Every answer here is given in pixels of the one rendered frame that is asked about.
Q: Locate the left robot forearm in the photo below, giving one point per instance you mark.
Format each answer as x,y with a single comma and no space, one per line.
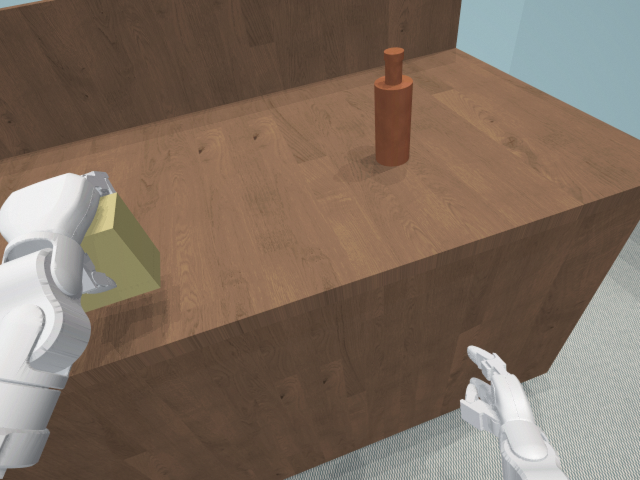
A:
43,331

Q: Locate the table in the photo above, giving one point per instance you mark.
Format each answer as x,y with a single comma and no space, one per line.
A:
312,301

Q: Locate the robot left hand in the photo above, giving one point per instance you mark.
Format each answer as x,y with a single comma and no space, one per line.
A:
64,204

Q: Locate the right robot forearm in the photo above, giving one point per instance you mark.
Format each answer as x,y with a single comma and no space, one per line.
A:
526,453

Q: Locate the sponge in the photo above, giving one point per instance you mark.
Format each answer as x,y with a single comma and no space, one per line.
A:
119,247

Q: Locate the robot right hand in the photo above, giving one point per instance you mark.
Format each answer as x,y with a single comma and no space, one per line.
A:
505,400

